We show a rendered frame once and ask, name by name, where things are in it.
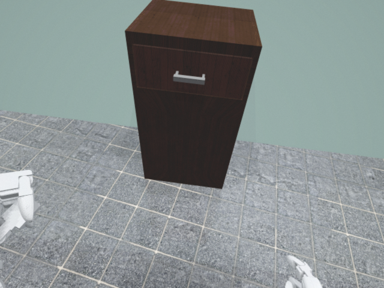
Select drawer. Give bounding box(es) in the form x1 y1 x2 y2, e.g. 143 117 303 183
133 44 252 99

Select robot left hand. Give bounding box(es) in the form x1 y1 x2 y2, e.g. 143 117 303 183
0 170 40 246

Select handle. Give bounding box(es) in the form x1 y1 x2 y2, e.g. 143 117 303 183
173 71 205 85

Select robot right hand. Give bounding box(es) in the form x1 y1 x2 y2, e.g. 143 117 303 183
285 255 323 288

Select cabinet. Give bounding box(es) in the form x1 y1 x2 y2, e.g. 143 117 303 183
125 0 262 189

